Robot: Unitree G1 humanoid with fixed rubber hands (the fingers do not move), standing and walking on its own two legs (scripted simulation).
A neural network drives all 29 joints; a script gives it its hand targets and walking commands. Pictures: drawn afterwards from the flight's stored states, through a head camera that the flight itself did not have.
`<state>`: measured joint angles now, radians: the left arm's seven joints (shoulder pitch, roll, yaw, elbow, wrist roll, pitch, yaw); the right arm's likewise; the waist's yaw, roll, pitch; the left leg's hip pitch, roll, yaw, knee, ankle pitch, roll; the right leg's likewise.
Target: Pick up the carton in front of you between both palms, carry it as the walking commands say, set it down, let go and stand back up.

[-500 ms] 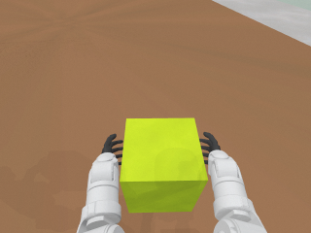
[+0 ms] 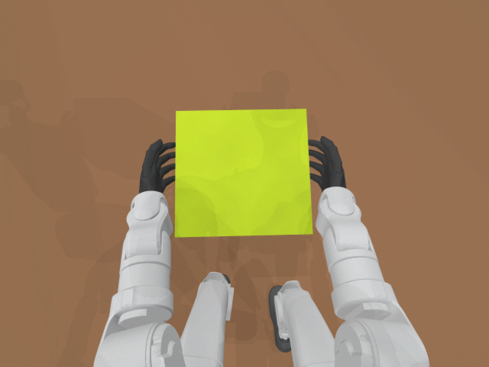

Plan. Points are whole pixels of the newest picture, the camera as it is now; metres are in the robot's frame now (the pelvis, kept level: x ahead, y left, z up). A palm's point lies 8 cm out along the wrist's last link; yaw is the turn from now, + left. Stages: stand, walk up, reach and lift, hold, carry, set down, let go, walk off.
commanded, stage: set down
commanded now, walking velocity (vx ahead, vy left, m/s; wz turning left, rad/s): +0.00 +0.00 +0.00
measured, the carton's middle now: (242, 182) +0.41 +0.05 -0.17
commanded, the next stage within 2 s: none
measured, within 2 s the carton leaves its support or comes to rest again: rests again in 1.58 s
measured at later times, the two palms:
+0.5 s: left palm (161, 183) +0.42 +0.22 -0.22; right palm (298, 176) +0.45 -0.07 -0.22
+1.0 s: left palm (166, 186) +0.45 +0.25 -0.37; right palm (276, 174) +0.49 -0.04 -0.37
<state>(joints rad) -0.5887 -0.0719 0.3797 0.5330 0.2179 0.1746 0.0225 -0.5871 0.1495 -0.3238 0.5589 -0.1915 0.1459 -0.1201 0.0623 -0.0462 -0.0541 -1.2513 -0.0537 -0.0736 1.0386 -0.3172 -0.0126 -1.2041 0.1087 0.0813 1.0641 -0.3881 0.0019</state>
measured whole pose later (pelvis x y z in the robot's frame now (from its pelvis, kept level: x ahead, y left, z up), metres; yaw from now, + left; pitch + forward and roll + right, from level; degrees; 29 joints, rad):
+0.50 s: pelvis -0.02 +0.01 -0.12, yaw -2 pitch +42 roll -3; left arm -0.89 0.03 0.43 0.66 0.19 0.24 0.04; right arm -0.91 0.07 -0.37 0.70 -0.15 0.20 -0.16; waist 0.09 -0.06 -0.12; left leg -1.83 -0.09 -0.09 1.55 -0.46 -0.02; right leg -1.77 0.15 0.05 1.57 -0.54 0.03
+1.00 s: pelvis -0.05 +0.01 -0.23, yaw -3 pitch +43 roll -3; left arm -1.25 0.16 0.46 0.77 0.17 0.30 0.06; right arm -1.31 -0.06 -0.34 0.88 -0.11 0.25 -0.20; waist 0.13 -0.08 0.12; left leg -2.17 -0.11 -0.08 1.91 -0.49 -0.04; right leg -2.11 0.20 0.03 1.93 -0.59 0.06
